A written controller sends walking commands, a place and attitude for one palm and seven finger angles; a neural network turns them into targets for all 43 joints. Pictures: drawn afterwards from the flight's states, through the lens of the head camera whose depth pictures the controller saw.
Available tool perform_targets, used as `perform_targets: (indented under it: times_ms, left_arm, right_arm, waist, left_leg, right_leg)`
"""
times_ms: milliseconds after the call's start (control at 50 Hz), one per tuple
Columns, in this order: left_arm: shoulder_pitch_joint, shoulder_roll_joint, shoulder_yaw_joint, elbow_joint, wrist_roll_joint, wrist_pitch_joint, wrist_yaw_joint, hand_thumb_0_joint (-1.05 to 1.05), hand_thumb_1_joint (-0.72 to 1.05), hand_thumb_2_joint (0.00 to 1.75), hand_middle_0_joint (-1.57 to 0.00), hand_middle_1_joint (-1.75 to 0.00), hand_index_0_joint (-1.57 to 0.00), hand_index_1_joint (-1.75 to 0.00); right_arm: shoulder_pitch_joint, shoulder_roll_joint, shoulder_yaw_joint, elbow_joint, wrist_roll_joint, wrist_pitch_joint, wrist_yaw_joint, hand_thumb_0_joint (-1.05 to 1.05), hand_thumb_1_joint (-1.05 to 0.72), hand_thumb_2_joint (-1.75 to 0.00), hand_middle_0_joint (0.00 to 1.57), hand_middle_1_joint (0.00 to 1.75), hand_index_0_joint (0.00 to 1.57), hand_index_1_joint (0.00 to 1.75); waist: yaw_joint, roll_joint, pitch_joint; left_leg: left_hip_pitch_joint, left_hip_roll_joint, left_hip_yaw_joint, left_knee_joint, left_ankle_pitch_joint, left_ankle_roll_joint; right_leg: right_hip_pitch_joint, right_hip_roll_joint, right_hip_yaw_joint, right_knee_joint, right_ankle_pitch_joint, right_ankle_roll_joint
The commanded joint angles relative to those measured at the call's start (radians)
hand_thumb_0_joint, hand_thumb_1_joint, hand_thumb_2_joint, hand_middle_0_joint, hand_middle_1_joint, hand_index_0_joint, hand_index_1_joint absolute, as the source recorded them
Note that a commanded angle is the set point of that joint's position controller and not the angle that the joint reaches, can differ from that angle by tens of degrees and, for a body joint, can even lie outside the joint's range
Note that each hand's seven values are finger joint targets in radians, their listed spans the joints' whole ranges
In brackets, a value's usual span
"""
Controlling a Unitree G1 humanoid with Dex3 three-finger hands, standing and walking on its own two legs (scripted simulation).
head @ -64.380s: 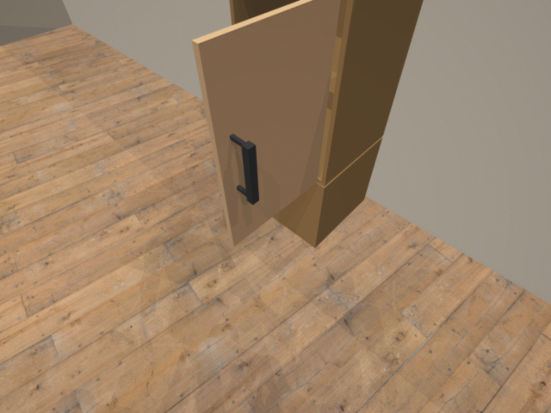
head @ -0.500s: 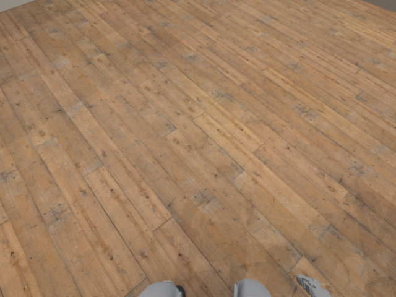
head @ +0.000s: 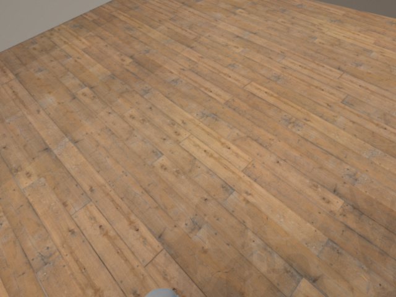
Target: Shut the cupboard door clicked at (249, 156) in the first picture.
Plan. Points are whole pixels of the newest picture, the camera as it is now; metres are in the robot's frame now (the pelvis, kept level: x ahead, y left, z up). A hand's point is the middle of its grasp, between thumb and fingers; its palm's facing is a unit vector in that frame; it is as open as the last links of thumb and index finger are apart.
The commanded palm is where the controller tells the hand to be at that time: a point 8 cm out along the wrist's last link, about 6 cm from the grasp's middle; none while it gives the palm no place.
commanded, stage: turn to face it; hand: left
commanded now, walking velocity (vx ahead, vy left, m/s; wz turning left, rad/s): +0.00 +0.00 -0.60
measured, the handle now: out of the picture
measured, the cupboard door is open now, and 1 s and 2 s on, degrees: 32 32 32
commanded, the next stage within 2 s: none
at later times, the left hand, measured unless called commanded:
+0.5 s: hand (108, 281) +0.17 +0.23 -0.16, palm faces -0.21 -0.95 -0.23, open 7.4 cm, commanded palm none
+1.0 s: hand (156, 265) +0.21 +0.13 -0.17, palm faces -0.53 -0.82 -0.20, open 7.4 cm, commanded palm none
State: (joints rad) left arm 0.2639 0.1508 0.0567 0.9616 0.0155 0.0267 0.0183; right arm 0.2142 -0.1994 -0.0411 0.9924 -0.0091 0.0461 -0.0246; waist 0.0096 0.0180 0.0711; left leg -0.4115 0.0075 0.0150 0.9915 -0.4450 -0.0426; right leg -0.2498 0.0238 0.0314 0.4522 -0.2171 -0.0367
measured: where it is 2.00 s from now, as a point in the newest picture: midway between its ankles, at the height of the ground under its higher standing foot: outside the picture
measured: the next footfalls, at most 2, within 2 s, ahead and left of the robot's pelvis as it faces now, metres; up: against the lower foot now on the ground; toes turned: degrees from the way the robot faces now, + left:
left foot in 0.24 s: +0.07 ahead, +0.15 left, +0.00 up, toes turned -8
right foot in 0.66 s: +0.01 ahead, -0.11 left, +0.00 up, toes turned -29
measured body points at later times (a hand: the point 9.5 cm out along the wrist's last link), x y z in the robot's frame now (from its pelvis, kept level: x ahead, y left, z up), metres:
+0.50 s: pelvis +0.02 +0.04 +0.00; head +0.06 +0.05 +0.45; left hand +0.18 +0.28 -0.15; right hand +0.04 -0.22 -0.13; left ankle +0.03 +0.15 -0.74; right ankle -0.03 -0.10 -0.67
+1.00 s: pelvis +0.03 +0.01 -0.01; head +0.08 +0.00 +0.44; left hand +0.24 +0.17 -0.16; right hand -0.04 -0.25 -0.14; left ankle +0.12 +0.12 -0.72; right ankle -0.03 -0.09 -0.74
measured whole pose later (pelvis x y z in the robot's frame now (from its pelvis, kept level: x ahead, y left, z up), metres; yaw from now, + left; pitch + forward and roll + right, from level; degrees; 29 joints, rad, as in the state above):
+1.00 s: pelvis +0.03 +0.01 -0.01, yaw -35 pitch +1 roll +0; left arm 0.20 0.20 0.06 0.88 0.02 0.06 -0.01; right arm 0.17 -0.24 -0.05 0.88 -0.01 0.04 -0.02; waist 0.01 -0.02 0.08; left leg -0.41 0.05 0.01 0.78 -0.39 -0.08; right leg -0.29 0.04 0.10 0.53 -0.26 -0.01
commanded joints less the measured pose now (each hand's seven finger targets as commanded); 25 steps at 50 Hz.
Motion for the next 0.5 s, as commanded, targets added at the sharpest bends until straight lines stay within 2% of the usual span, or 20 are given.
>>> perform_targets:
  times_ms: [0, 60, 100, 120, 140, 160, 180, 200, 220, 240, 260, 280, 300, 320, 340, 400, 480]
  left_arm:
    - [0.042, 0.195, 0.055, -0.062, 0.007, -0.023, 0.01, 0.0, 0.9, 0.9, -0.2, -0.3, -0.2, -0.3]
    - [0.05, 0.213, 0.063, -0.064, 0.011, -0.016, 0.006, 0.0, 0.9, 0.9, -0.2, -0.3, -0.2, -0.3]
    - [0.041, 0.219, 0.07, -0.066, 0.016, -0.01, 0.006, 0.0, 0.9, 0.9, -0.2, -0.3, -0.2, -0.3]
    - [0.024, 0.233, 0.074, -0.072, 0.015, -0.007, 0.004, 0.0, 0.9, 0.9, -0.2, -0.3, -0.2, -0.3]
    - [0.006, 0.233, 0.076, -0.079, 0.013, -0.003, 0.003, 0.0, 0.9, 0.9, -0.2, -0.3, -0.2, -0.3]
    - [-0.021, 0.232, 0.076, -0.085, 0.008, 0.002, 0.001, 0.0, 0.9, 0.9, -0.2, -0.3, -0.2, -0.3]
    - [-0.04, 0.211, 0.069, -0.093, 0.0, 0.006, -0.003, 0.0, 0.9, 0.9, -0.2, -0.3, -0.2, -0.3]
    - [-0.022, 0.152, 0.06, -0.107, -0.007, 0.009, -0.007, 0.0, 0.9, 0.9, -0.2, -0.3, -0.2, -0.3]
    - [-0.019, 0.138, 0.051, -0.124, -0.009, 0.008, -0.016, 0.0, 0.9, 0.9, -0.2, -0.3, -0.2, -0.3]
    - [-0.054, 0.173, 0.055, -0.131, 0.002, 0.012, -0.019, 0.0, 0.9, 0.9, -0.2, -0.3, -0.2, -0.3]
    - [-0.025, 0.178, 0.065, -0.121, 0.01, 0.017, -0.026, 0.0, 0.9, 0.9, -0.2, -0.3, -0.2, -0.3]
    - [-0.028, 0.18, 0.072, -0.106, 0.014, 0.024, -0.034, 0.0, 0.9, 0.9, -0.2, -0.3, -0.2, -0.3]
    - [-0.031, 0.187, 0.071, -0.107, 0.012, 0.029, -0.041, 0.0, 0.9, 0.9, -0.2, -0.3, -0.2, -0.3]
    - [-0.036, 0.176, 0.068, -0.111, 0.009, 0.033, -0.045, 0.0, 0.9, 0.9, -0.2, -0.3, -0.2, -0.3]
    - [-0.04, 0.164, 0.064, -0.115, 0.008, 0.035, -0.049, 0.0, 0.9, 0.9, -0.2, -0.3, -0.2, -0.3]
    - [-0.078, 0.154, 0.054, -0.138, 0.006, 0.037, -0.054, 0.0, 0.9, 0.9, -0.2, -0.3, -0.2, -0.3]
    - [-0.13, 0.14, 0.045, -0.171, 0.007, 0.032, -0.058, 0.0, 0.9, 0.9, -0.2, -0.3, -0.2, -0.3]
  right_arm:
    - [-0.022, -0.057, -0.027, -0.086, -0.003, -0.015, -0.001, 0.0, -0.9, -0.9, 0.2, 0.3, 0.2, 0.3]
    - [-0.056, -0.061, -0.029, -0.112, -0.002, -0.016, -0.005, 0.0, -0.9, -0.9, 0.2, 0.3, 0.2, 0.3]
    - [-0.064, -0.062, -0.028, -0.126, 0.005, -0.025, -0.008, 0.0, -0.9, -0.9, 0.2, 0.3, 0.2, 0.3]
    - [-0.049, -0.065, -0.028, -0.125, 0.007, -0.028, -0.011, 0.0, -0.9, -0.9, 0.2, 0.3, 0.2, 0.3]
    - [-0.023, -0.069, -0.028, -0.119, 0.009, -0.031, -0.013, 0.0, -0.9, -0.9, 0.2, 0.3, 0.2, 0.3]
    - [0.018, -0.073, -0.028, -0.108, 0.01, -0.036, -0.015, 0.0, -0.9, -0.9, 0.2, 0.3, 0.2, 0.3]
    - [0.052, -0.1, -0.032, -0.099, 0.008, -0.044, -0.02, 0.0, -0.9, -0.9, 0.2, 0.3, 0.2, 0.3]
    - [0.063, -0.169, -0.043, -0.101, 0.0, -0.055, -0.022, 0.0, -0.9, -0.9, 0.2, 0.3, 0.2, 0.3]
    - [0.074, -0.246, -0.056, -0.12, -0.013, -0.054, -0.025, 0.0, -0.9, -0.9, 0.2, 0.3, 0.2, 0.3]
    - [0.069, -0.245, -0.051, -0.13, -0.021, -0.046, -0.028, 0.0, -0.9, -0.9, 0.2, 0.3, 0.2, 0.3]
    - [0.014, -0.207, -0.039, -0.146, -0.024, -0.047, -0.027, 0.0, -0.9, -0.9, 0.2, 0.3, 0.2, 0.3]
    - [-0.034, -0.199, -0.036, -0.158, -0.025, -0.05, -0.029, 0.0, -0.9, -0.9, 0.2, 0.3, 0.2, 0.3]
    - [-0.058, -0.188, -0.031, -0.172, -0.023, -0.049, -0.03, 0.0, -0.9, -0.9, 0.2, 0.3, 0.2, 0.3]
    - [-0.058, -0.178, -0.028, -0.172, -0.026, -0.048, -0.03, 0.0, -0.9, -0.9, 0.2, 0.3, 0.2, 0.3]
    - [-0.046, -0.175, -0.028, -0.167, -0.026, -0.048, -0.03, 0.0, -0.9, -0.9, 0.2, 0.3, 0.2, 0.3]
    - [0.003, -0.182, -0.035, -0.152, -0.021, -0.049, -0.027, 0.0, -0.9, -0.9, 0.2, 0.3, 0.2, 0.3]
    - [0.026, -0.202, -0.048, -0.14, -0.024, -0.045, -0.015, 0.0, -0.9, -0.9, 0.2, 0.3, 0.2, 0.3]
  waist:
    - [0.008, -0.123, -0.132]
    - [0.02, -0.147, -0.123]
    - [0.023, -0.174, -0.14]
    - [0.013, -0.176, -0.138]
    - [-0.002, -0.175, -0.142]
    - [-0.026, -0.163, -0.142]
    - [-0.045, -0.127, -0.146]
    - [-0.044, 0.095, -0.163]
    - [-0.047, 0.303, -0.147]
    - [-0.057, 0.207, -0.105]
    - [-0.018, 0.14, -0.094]
    - [-0.002, 0.185, -0.066]
    - [0.003, 0.17, -0.043]
    - [0.008, 0.155, -0.024]
    - [0.006, 0.153, -0.033]
    - [-0.015, 0.158, -0.057]
    - [-0.035, 0.19, -0.071]
  left_leg:
    - [-0.099, 0.021, -0.021, -0.006, 0.042, -0.018]
    - [-0.072, 0.012, -0.021, -0.109, 0.02, -0.021]
    - [-0.02, 0.006, -0.026, -0.23, -0.003, -0.015]
    - [0.024, 0.002, -0.026, -0.285, 0.014, -0.012]
    - [0.09, -0.005, -0.028, -0.366, 0.065, -0.009]
    - [0.19, -0.014, -0.019, -0.475, 0.159, -0.009]
    - [0.336, 0.018, -0.018, -0.583, 0.242, -0.005]
    - [0.435, 0.199, -0.198, -0.693, 0.246, 0.038]
    - [0.431, 0.418, -0.382, -0.732, 0.392, 0.146]
    - [0.322, 0.465, -0.366, -0.714, 0.456, 0.212]
    - [0.271, 0.417, -0.282, -0.72, 0.433, 0.214]
    - [0.245, 0.376, -0.239, -0.71, 0.487, 0.203]
    - [0.222, 0.361, -0.184, -0.691, 0.523, 0.197]
    - [0.232, 0.33, -0.12, -0.684, 0.566, 0.184]
    - [0.265, 0.311, -0.074, -0.668, 0.615, 0.175]
    - [0.342, 0.312, -0.017, -0.64, 0.661, 0.175]
    - [0.339, 0.332, 0.041, -0.609, 0.661, 0.17]
  right_leg:
    - [0.191, -0.231, 0.255, -0.119, 0.446, -0.138]
    - [0.161, -0.231, 0.306, -0.115, 0.398, -0.155]
    - [0.15, -0.23, 0.341, -0.082, 0.42, -0.157]
    - [0.118, -0.229, 0.35, -0.069, 0.414, -0.152]
    - [0.072, -0.21, 0.353, -0.045, 0.398, -0.132]
    - [0.002, -0.179, 0.336, -0.02, 0.337, -0.097]
    - [-0.114, -0.126, 0.297, 0.02, 0.23, -0.052]
    - [-0.255, -0.01, 0.205, 0.147, -0.027, -0.004]
    - [-0.342, 0.057, 0.047, 0.377, -0.381, 0.05]
    - [-0.308, 0.009, 0.04, 0.538, -0.396, 0.058]
    - [-0.294, -0.002, 0.034, 0.628, -0.333, 0.067]
    - [-0.315, -0.014, 0.025, 0.688, -0.298, 0.078]
    - [-0.313, -0.036, 0.011, 0.71, -0.28, 0.082]
    - [-0.317, -0.039, 0.004, 0.71, -0.25, 0.088]
    - [-0.319, -0.04, -0.014, 0.692, -0.232, 0.094]
    - [-0.316, -0.052, -0.055, 0.602, -0.201, 0.1]
    - [-0.225, -0.051, -0.102, 0.411, -0.183, 0.087]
